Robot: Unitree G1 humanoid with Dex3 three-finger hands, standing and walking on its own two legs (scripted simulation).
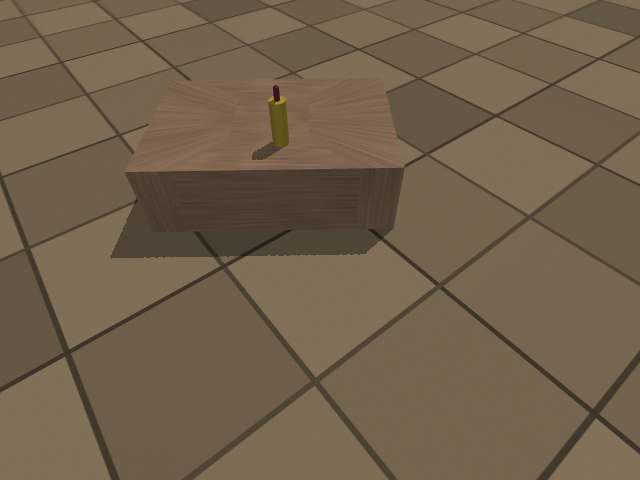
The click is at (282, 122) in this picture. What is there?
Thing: necked bottle
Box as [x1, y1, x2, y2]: [268, 85, 288, 146]
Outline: 274,85 274,95 268,99 272,137 274,145 284,146 288,143 285,98 279,95 278,87
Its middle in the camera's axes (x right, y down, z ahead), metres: -0.16 -0.48 +1.52
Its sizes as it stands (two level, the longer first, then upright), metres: 0.066 0.066 0.242
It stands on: a support 0.33 m high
